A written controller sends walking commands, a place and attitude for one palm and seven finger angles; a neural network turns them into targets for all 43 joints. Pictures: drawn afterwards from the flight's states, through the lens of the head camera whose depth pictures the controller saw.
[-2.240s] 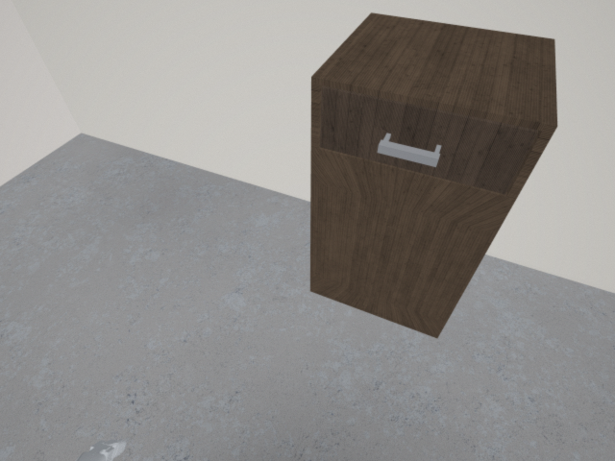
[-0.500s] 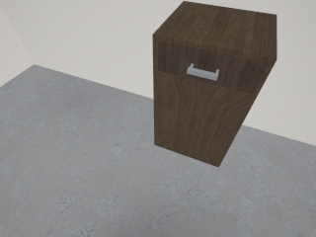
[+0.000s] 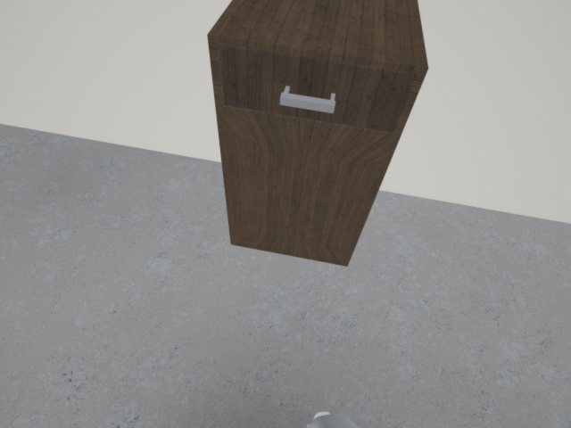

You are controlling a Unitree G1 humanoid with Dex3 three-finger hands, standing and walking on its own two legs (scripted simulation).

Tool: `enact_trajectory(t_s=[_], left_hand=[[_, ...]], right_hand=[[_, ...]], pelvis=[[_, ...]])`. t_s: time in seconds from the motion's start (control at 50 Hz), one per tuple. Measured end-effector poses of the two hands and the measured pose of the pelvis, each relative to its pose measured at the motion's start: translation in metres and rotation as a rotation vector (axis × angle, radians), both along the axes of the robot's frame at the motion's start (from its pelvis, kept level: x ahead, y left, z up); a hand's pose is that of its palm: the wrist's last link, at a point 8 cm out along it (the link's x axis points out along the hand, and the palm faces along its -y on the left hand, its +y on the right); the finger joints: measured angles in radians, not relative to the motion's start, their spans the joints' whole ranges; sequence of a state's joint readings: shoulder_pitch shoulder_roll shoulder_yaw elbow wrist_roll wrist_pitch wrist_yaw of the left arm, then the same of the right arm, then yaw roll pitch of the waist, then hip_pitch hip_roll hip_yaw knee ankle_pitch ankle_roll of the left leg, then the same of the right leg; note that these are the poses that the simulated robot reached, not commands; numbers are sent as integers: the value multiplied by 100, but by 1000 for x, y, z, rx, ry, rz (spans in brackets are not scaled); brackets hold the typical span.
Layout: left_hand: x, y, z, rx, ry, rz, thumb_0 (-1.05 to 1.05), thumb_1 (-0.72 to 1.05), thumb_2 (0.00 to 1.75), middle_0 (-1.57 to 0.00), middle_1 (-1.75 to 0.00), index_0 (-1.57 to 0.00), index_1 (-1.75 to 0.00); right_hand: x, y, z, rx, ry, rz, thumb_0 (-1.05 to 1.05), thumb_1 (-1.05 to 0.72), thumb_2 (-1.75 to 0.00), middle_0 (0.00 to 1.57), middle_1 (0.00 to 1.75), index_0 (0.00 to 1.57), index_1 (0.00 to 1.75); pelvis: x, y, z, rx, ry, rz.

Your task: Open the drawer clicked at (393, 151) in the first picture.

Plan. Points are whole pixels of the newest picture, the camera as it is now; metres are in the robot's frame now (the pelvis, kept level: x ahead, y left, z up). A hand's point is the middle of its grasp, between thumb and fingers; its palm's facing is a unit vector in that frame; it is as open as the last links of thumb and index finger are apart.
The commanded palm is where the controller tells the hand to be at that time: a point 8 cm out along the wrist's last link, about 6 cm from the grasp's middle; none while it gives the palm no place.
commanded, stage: turn to face it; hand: left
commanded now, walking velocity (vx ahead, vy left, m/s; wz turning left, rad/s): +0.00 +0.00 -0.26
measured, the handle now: (308, 98) +0.81 -0.02 +0.00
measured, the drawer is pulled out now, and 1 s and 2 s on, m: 0.00 0.00 0.00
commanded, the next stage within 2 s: take the last steps up to it in 0.04 s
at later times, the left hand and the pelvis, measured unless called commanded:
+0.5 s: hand out of the picture +0.05 +0.15 -0.17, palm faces -0.10 -0.98 -0.15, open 7.4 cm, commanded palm none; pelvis +0.03 -0.02 +0.01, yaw -8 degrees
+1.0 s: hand (253, 334) +0.30 +0.06 -0.17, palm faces -0.25 -0.95 -0.19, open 7.4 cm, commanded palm none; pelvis +0.17 -0.10 +0.00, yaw -12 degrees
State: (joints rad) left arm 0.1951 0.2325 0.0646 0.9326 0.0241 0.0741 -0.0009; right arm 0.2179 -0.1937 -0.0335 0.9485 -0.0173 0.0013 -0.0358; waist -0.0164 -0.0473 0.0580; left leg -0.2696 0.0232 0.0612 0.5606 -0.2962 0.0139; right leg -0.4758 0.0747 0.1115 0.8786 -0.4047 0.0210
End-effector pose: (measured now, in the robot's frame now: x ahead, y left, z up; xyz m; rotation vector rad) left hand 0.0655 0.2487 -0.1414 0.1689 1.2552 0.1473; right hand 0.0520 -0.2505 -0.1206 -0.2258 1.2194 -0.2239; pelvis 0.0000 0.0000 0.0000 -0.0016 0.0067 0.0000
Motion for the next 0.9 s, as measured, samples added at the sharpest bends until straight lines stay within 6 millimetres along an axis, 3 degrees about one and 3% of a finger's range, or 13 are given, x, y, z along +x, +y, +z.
enact_trajectory(t_s=[0.14,0.26,0.32,0.4,0.48,0.58,0.64,0.76,0.9], left_hand=[[13,4,16,24,-22,-55,0,91,90,-20,-29,-20,-30],[20,-19,14,42,-37,-123,0,91,90,-20,-29,-20,-30],[12,-31,16,28,-38,-113,0,91,90,-20,-29,-20,-30],[-5,-42,13,-1,21,-109,0,91,90,-20,-29,-20,-30],[-17,-46,3,-41,99,-104,0,90,90,-20,-29,-20,-30],[-15,-39,-21,-86,188,-93,0,90,90,-20,-30,-20,-30],[6,-36,-21,-86,218,-127,0,91,90,-20,-29,-20,-30],[82,-43,0,-73,115,-155,0,91,90,-20,-29,-20,-30],[171,-84,11,-46,44,-226,0,91,90,-20,-29,-20,-30]], right_hand=[[-34,7,-1,36,37,-55,0,-90,-90,20,30,20,30],[-65,-7,-25,86,72,-125,0,-90,-89,20,30,20,30],[-73,-14,-24,90,118,-136,0,-90,-89,20,30,20,30],[-63,-21,-12,78,99,-149,0,-91,-90,20,30,20,30],[-40,-22,-2,53,56,-158,0,-91,-90,20,30,20,29],[-8,-12,-4,7,-8,-161,0,-91,-90,20,30,20,29],[-8,-2,-1,9,0,-194,0,-91,-90,20,30,20,29],[-30,21,6,78,142,-256,0,-90,-90,20,30,20,30],[-43,25,-1,182,291,-351,0,-90,-89,20,30,20,30]], pelvis=[[-5,-1,8,-20,-3,-62],[-8,-17,-4,-13,-4,-110],[-4,-21,0,-25,-10,-112],[7,-23,6,-19,-10,-124],[24,-20,7,-23,-7,-136],[53,-10,-7,-35,-9,-157],[67,-10,-3,-24,-14,-183],[99,-22,14,-23,-2,-190],[139,-54,14,-4,5,-208]])
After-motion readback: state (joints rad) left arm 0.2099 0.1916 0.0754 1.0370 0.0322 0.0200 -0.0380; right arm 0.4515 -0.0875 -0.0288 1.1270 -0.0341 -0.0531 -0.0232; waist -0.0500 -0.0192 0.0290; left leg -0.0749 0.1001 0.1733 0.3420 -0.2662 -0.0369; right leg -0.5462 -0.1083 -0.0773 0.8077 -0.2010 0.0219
